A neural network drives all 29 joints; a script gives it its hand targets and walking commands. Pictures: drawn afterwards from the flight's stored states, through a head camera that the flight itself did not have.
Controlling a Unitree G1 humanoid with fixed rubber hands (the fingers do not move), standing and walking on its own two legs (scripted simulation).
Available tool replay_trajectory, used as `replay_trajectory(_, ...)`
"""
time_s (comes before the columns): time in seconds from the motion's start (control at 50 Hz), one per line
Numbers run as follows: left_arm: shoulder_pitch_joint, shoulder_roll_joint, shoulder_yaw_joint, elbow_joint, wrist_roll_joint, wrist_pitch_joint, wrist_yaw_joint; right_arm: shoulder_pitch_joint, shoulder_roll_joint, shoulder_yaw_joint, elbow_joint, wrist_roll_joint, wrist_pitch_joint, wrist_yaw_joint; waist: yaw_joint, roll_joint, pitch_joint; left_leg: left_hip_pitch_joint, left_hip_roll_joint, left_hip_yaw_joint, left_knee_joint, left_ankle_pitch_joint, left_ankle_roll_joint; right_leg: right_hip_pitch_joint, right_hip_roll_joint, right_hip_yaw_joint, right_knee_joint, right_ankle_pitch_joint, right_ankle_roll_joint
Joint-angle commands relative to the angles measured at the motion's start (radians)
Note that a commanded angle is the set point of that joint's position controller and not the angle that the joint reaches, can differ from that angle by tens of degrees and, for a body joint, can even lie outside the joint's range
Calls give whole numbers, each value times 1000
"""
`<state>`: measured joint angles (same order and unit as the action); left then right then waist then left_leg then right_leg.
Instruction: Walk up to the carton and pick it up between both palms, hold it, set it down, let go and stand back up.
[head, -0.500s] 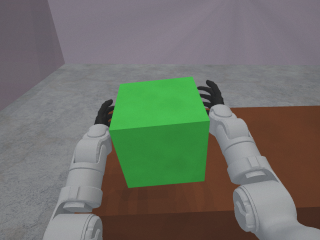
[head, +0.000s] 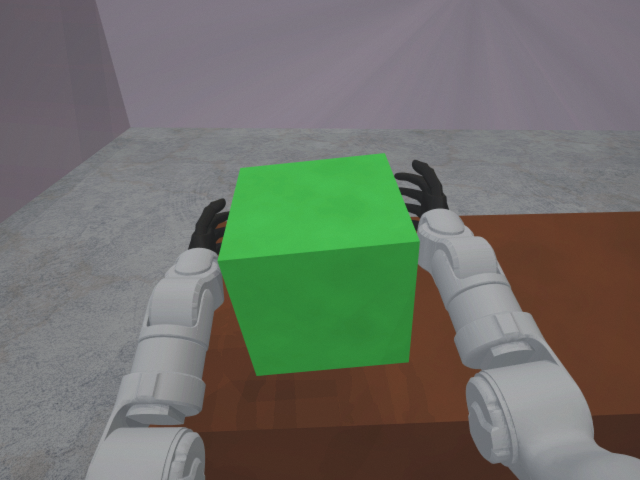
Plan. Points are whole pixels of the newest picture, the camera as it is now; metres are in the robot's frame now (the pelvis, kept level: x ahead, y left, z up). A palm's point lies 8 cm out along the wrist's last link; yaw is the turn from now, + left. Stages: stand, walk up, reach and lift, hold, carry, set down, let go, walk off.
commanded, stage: hold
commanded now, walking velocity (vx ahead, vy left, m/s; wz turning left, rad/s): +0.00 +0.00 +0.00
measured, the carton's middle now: (322, 262) +0.37 -0.01 +0.16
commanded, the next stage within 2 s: set down in 0.72 s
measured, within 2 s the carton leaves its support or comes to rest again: neither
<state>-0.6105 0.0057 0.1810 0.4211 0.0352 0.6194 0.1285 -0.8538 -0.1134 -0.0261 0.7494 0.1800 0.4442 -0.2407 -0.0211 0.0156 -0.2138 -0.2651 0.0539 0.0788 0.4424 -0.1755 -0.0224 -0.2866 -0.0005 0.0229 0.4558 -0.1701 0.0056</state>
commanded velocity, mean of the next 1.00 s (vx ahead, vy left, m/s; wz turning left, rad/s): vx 0.00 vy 0.00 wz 0.00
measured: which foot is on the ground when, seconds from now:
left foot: down 0.00-1.00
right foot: down 0.00-1.00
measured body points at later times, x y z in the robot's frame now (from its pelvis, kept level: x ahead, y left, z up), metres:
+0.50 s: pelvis +0.00 +0.00 +0.00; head -0.08 -0.01 +0.44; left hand +0.37 +0.14 +0.19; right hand +0.39 -0.15 +0.22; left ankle +0.04 +0.13 -0.74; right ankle +0.04 -0.12 -0.74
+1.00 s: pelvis +0.00 +0.00 +0.00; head -0.07 -0.01 +0.45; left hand +0.38 +0.14 +0.18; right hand +0.40 -0.15 +0.21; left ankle +0.04 +0.13 -0.74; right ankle +0.04 -0.12 -0.74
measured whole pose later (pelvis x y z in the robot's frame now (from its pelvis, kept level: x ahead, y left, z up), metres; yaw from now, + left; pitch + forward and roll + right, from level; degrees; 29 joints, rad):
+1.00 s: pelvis +0.00 +0.00 +0.00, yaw +0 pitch -1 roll +0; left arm -0.67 -0.02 0.25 0.54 0.09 0.47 0.09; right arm -0.86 -0.10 -0.08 0.81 0.16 0.30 -0.23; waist -0.02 0.02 -0.16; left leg -0.25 0.05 0.08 0.44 -0.17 -0.02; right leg -0.27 0.00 0.02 0.45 -0.17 0.01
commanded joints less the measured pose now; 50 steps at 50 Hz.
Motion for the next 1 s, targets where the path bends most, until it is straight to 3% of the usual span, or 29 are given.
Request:
replay_trajectory(0.0,-1076,-660,-369,-368,-69,-122,-168,-684,906,317,-333,193,-37,125,-66,-26,-359,166,-132,-91,-98,105,1,294,69,-32,-132,204,67)
replay_trajectory(0.26,-1067,-654,-362,-366,-65,-117,-167,-675,908,313,-321,188,-36,127,-54,-18,-347,157,-128,-94,-103,110,3,284,70,-35,-131,197,61)
replay_trajectory(0.28,-1070,-658,-366,-344,-68,-117,-168,-678,900,308,-314,180,-36,125,-68,-30,-330,149,-133,-94,-106,86,2,282,69,-35,-137,180,64)
replay_trajectory(0.38,-1073,-668,-376,-380,-68,-121,-168,-687,899,308,-325,183,-42,126,-65,-5,-350,175,-127,-94,-100,125,-1,280,69,-35,-132,208,63)
replay_trajectory(0.4,-1063,-656,-361,-350,-63,-114,-169,-671,892,305,-317,185,-31,122,-69,-27,-336,159,-130,-93,-101,91,-1,292,68,-33,-137,191,63)
replay_trajectory(0.5,-1082,-659,-376,-381,-73,-121,-166,-676,892,315,-328,192,-36,126,-63,-6,-348,168,-129,-95,-95,123,-2,277,66,-35,-132,212,68)
replay_trajectory(0.52,-1071,-650,-361,-349,-64,-119,-168,-685,893,313,-316,188,-35,125,-57,-28,-325,155,-132,-93,-104,90,3,274,68,-32,-139,178,67)
replay_trajectory(0.56,-1068,-661,-374,-388,-73,-121,-168,-670,906,324,-333,196,-44,127,-61,-14,-376,176,-127,-93,-92,147,-6,304,70,-35,-125,233,63)
replay_trajectory(0.64,-1071,-647,-353,-347,-57,-117,-168,-667,889,306,-299,183,-29,124,-62,-16,-315,152,-132,-93,-102,98,-1,279,67,-34,-137,187,66)
replay_trajectory(0.66,-1077,-660,-370,-378,-79,-121,-169,-688,901,313,-334,192,-39,126,-60,-28,-367,165,-130,-92,-98,131,1,294,71,-34,-131,215,67)
replay_trajectory(0.7,-1089,-656,-366,-346,-72,-117,-168,-693,897,300,-306,188,-34,125,-65,-12,-328,159,-131,-91,-101,98,-3,275,68,-32,-136,180,65)
replay_trajectory(0.72,-1034,-652,-337,-316,-40,-91,-168,-724,835,256,-334,180,-42,126,-52,13,-262,237,-121,-84,-130,120,16,266,77,-53,-165,151,42)
replay_trajectory(0.74,-1038,-661,-320,-292,-38,-96,-176,-775,825,234,-349,162,-65,130,-46,-4,-262,235,-119,-83,-126,116,13,250,79,-56,-173,126,42)
replay_trajectory(0.86,-1102,-668,-254,-209,7,-185,-182,-772,850,185,-180,59,-167,176,-25,3,-269,217,-98,-67,-138,50,2,227,68,-68,-171,16,31)
replay_trajectory(0.9,-1080,-651,-212,-112,38,-212,-185,-743,842,164,-90,16,-193,191,-16,-6,-203,201,-89,-58,-156,-22,3,195,62,-76,-173,-58,33)
replay_trajectory(0.98,-1002,-653,-170,-40,86,-247,-181,-744,800,126,-56,-33,-262,214,21,-20,-205,213,-87,-48,-162,6,0,212,64,-98,-174,-31,28)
